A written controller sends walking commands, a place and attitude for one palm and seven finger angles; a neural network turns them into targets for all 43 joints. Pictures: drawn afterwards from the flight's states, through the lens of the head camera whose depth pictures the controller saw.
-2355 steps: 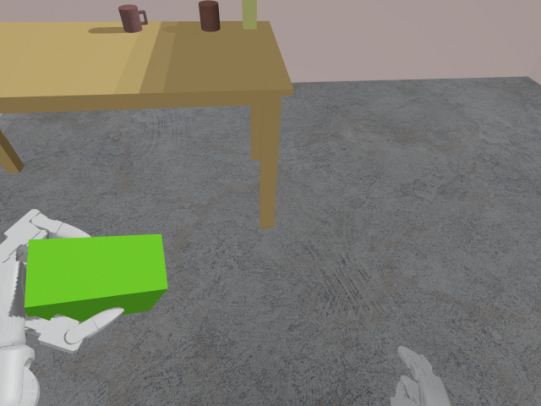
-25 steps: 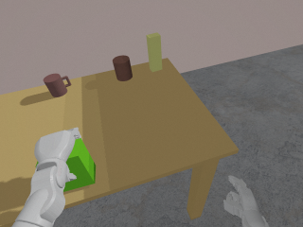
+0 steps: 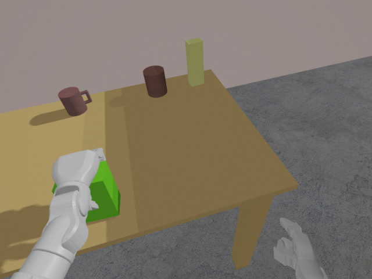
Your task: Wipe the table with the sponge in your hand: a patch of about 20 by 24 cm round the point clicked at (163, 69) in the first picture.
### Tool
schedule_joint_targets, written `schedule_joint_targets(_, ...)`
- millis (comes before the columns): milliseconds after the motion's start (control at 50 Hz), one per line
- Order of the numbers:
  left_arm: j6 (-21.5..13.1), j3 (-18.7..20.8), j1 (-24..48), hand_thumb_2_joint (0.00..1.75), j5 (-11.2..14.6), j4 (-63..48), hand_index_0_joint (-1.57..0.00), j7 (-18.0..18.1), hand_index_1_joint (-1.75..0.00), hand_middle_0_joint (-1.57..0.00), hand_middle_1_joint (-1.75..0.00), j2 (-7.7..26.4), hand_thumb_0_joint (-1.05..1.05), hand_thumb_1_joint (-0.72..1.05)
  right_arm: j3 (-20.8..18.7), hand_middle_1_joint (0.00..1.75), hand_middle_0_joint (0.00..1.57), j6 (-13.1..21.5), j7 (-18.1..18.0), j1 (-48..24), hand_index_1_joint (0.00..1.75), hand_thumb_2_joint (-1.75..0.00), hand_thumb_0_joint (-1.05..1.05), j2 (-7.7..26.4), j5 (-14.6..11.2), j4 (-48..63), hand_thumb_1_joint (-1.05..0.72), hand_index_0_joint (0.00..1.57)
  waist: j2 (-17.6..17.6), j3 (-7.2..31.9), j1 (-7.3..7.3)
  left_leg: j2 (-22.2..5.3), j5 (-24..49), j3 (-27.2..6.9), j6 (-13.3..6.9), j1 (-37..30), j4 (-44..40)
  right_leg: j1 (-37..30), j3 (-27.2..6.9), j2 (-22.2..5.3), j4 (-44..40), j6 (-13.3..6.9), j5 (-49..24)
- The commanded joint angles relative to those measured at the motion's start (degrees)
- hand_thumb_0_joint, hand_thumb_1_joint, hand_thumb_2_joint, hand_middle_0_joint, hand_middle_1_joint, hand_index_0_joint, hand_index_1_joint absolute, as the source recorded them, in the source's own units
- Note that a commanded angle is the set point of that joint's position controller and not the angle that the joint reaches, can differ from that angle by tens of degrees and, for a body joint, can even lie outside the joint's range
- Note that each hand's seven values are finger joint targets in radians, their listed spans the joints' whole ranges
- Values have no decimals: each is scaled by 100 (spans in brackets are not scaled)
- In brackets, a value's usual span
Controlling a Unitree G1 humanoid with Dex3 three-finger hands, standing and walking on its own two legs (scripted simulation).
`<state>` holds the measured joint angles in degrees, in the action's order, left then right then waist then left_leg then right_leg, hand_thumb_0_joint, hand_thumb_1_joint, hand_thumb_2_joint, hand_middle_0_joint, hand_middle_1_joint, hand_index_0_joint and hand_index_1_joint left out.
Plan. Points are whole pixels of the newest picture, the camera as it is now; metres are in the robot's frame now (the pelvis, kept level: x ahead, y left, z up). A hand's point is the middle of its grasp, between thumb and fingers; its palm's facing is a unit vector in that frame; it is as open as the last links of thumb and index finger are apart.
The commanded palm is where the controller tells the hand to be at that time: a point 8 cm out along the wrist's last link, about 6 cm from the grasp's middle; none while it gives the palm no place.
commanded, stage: wipe forward along the first lane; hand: left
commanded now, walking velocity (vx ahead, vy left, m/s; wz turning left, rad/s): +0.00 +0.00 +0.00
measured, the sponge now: (93, 198) +0.27 +0.28 +0.02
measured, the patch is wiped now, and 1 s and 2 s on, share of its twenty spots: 0.05 0.30 0.45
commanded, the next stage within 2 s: slide across to the middle lane in 1.34 s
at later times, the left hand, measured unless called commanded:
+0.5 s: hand (91, 165) +0.33 +0.29 +0.07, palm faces -0.09 -0.01 -1.00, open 10.5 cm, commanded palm +0.31 +0.30 +0.11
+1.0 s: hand (86, 151) +0.37 +0.33 +0.07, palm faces -0.10 -0.01 -0.99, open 10.5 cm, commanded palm +0.35 +0.33 +0.11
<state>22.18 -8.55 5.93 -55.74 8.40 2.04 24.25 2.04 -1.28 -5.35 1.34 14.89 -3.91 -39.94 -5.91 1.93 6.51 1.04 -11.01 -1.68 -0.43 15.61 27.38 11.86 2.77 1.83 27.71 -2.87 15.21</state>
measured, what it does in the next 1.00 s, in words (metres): stands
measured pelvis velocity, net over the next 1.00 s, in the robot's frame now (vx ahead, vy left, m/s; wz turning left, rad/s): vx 0.00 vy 0.00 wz -0.02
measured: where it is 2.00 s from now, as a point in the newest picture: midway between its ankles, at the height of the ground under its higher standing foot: outside the picture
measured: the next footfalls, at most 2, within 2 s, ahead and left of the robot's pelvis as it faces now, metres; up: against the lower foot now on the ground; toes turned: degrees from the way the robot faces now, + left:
none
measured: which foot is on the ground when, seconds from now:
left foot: down 0.00-1.00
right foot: down 0.00-1.00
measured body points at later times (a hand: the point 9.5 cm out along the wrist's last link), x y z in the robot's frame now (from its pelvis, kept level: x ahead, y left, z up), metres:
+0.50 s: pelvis +0.00 -0.01 +0.00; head +0.00 -0.05 +0.44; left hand +0.33 +0.29 +0.12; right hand +0.17 -0.27 -0.12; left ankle +0.04 +0.12 -0.74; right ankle +0.00 -0.09 -0.74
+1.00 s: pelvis +0.00 +0.00 -0.01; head +0.02 -0.03 +0.44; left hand +0.37 +0.32 +0.12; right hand +0.12 -0.27 -0.13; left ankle +0.04 +0.12 -0.74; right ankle +0.00 -0.09 -0.74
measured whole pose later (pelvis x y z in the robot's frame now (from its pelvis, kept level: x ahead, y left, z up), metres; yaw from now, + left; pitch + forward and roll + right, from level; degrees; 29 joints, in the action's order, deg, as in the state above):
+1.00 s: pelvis +0.00 +0.00 -0.01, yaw -1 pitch +6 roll -1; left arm 7.6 1.8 28.6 -56.9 44.1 4.1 32.6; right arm -0.5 -4.7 -4.9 11.1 17.2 -5.5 -41.8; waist -4.4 4.7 0.6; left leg -0.5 -12.5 -1.4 -0.5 26.1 32.5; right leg 21.7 2.4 3.4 30.6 -3.1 15.1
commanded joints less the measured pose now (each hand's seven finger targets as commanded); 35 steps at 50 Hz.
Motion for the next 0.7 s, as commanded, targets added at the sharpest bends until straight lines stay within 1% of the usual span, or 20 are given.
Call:
schedule_joint_targets(0, -99, 445, 1886, 130, -90, -371, -120, 199, -160, -120, -160, 863, 0, 10, -214, 30, 20, 270, -88, -957, 30, -90, 0, 569, -29, 926, -90, 20, 701, 945, -248, 137, 212, -160, -210, -547, -259, 279, -414, -66, -632, -61, -438)
schedule_joint_targets(40, -122, 469, 2037, 130, -131, -56, -120, 191, -160, -120, -160, 947, 0, 10, -229, 30, 20, 242, -92, -891, 30, -90, 0, 609, -37, 861, -90, 20, 752, 905, -263, 147, 190, -142, -208, -480, -218, 338, -437, -69, -640, -50, -438)
schedule_joint_targets(80, -126, 825, 2162, 130, -157, 255, -120, 199, -160, -120, -160, 1383, 0, 10, -250, 30, 20, 213, -120, -821, 30, -90, 0, 679, -31, 790, -90, 20, 795, 840, -243, 159, 96, -153, -212, -416, -196, 383, -583, -45, -688, -75, -378)
schedule_joint_targets(100, -159, 602, 2241, 130, -124, 311, -120, 178, -160, -120, -160, 1131, 0, 10, -238, 30, 20, 209, -118, -755, 30, -90, 0, 642, -54, 841, -90, 20, 783, 943, -302, 162, 108, -96, -225, -335, -167, 300, -449, -84, -640, -29, -422)
schedule_joint_targets(160, -237, 663, 2276, 130, -158, 674, -120, 138, -160, -120, -160, 1234, 0, 10, -260, 30, 20, 168, -110, -639, 30, -90, 0, 680, -60, 801, -90, 20, 771, 944, -293, 175, 187, -83, -220, -229, -100, 314, -470, -105, -604, -21, -609)
schedule_joint_targets(180, -254, 976, 2271, 130, -186, 804, -120, 157, -160, -120, -160, 1582, 0, 10, -282, 30, 20, 151, -114, -592, 30, -90, 0, 747, -47, 742, -90, 20, 776, 968, -260, 186, 154, -109, -222, -219, -87, 317, -601, -63, -610, -62, -583)
schedule_joint_targets(200, -305, 696, 2313, 130, -148, 802, -120, 131, -160, -120, -160, 1257, 0, 10, -276, 30, 20, 146, -105, -533, 30, -90, 0, 701, -66, 828, -90, 20, 811, 1015, -328, 183, 198, -57, -242, -140, -54, 256, -466, -102, -562, -15, -701)
schedule_joint_targets(260, -426, 796, 2317, 130, -154, 1022, -120, 133, -160, -120, -160, 1360, 0, 10, -320, 30, 20, 112, -88, -440, 30, -90, 0, 737, -70, 816, -90, 20, 921, 1030, -330, 184, 223, -32, -251, -44, 26, 287, -547, -119, -540, 4, -853)
schedule_joint_targets(280, -433, 1154, 2150, 130, -169, 1163, -120, 168, -160, -120, -160, 1740, 0, 10, -345, 30, 20, 99, -85, -408, 30, -90, 0, 801, -62, 767, -90, 20, 796, 1010, -255, 194, 197, -80, -242, -18, 22, 287, -655, -82, -550, -42, -766)
schedule_joint_targets(300, -488, 788, 2286, 130, -126, 1130, -120, 149, -160, -120, -160, 1333, 0, 10, -327, 30, 20, 94, -77, -344, 30, -90, 0, 746, -77, 836, -90, 20, 877, 1046, -353, 184, 209, -20, -265, 57, 42, 261, -506, -121, -508, 8, -850)
schedule_joint_targets(360, -582, 992, 2474, 130, -114, 1389, -120, 196, -160, -120, -160, 1627, 0, 10, -356, 30, 20, 76, -78, -256, 30, -90, 0, 800, -98, 771, -90, 20, 972, 939, -380, 174, 68, -16, -272, 171, 75, 383, -610, -135, -552, 33, -722)
schedule_joint_targets(380, -599, 1306, 2505, 130, -160, 1530, -120, 227, -160, -120, -160, 2016, 0, 10, -378, 30, 20, 66, -92, -226, 30, -90, 0, 869, -81, 704, -90, 20, 961, 882, -340, 192, -8, -57, -268, 203, 80, 433, -734, -92, -582, -3, -567)
schedule_joint_targets(400, -661, 906, 2754, 130, -131, 1487, -120, 221, -160, -120, -160, 1605, 0, 10, -362, 30, 20, 72, -96, -170, 30, -90, 0, 804, -107, 773, -90, 20, 916, 916, -452, 176, -53, 5, -293, 281, 67, 441, -567, -137, -553, 46, -521)
schedule_joint_targets(480, -763, 1307, 2988, 130, -202, 1906, -120, 276, -160, -120, -160, 2155, 0, 10, -408, 30, 20, 55, -119, -49, 30, -90, 0, 890, -113, 637, -90, 20, 893, 982, -422, 175, -121, -9, -293, 306, 115, 522, -753, -119, -588, 17, -392)
schedule_joint_targets(500, -790, 1045, 3068, 130, -185, 1958, -120, 270, -160, -120, -160, 1885, 0, 10, -407, 30, 20, 52, -118, 3, 30, -90, 0, 846, -127, 682, -90, 20, 863, 1000, -491, 159, -157, 37, -312, 367, 112, 508, -619, -149, -568, 58, -342)
schedule_joint_targets(520, -845, 1080, 3132, 130, -174, 1955, -120, 278, -160, -120, -160, 1924, 0, 10, -423, 30, 20, 69, -106, 22, 30, -90, 0, 852, -141, 671, -90, 20, 883, 1071, -488, 145, -112, 49, -310, 326, 153, 496, -658, -165, -567, 60, -451)
schedule_joint_targets(580, -892, 1392, 3302, 130, -182, 2257, -120, 276, -160, -120, -160, 2372, 0, 10, -411, 30, 20, 26, -121, 62, 30, -90, 0, 906, -141, 626, -90, 20, 793, 1088, -462, 150, -132, 12, -307, 443, 134, 449, -765, -159, -571, 36, -445)
schedule_joint_targets(600, -945, 1215, 3407, 130, -178, 2303, -120, 275, -160, -120, -160, 2220, 0, 10, -424, 30, 20, 31, -112, 151, 30, -90, 0, 888, -141, 632, -90, 20, 746, 1145, -535, 129, -123, 69, -322, 472, 171, 406, -677, -194, -534, 76, -496)
schedule_joint_targets(660, -1042, 1276, 3517, 130, -265, 2581, -120, 265, -160, -120, -160, 2364, 0, 10, -427, 30, 20, 2, -89, 230, 30, -90, 0, 901, -143, 620, -90, 20, 810, 1161, -554, 127, -135, 69, -321, 574, 213, 439, -728, -204, -524, 81, -528)
schedule_joint_targets(680, -1095, 1552, 3446, 130, -262, 2607, -120, 284, -160, -120, -160, 2631, 0, 10, -451, 30, 20, -2, -93, 240, 30, -90, 0, 929, -134, 612, -90, 20, 687, 1213, -473, 124, -82, 40, -323, 559, 217, 403, -803, -186, -514, 35, -593)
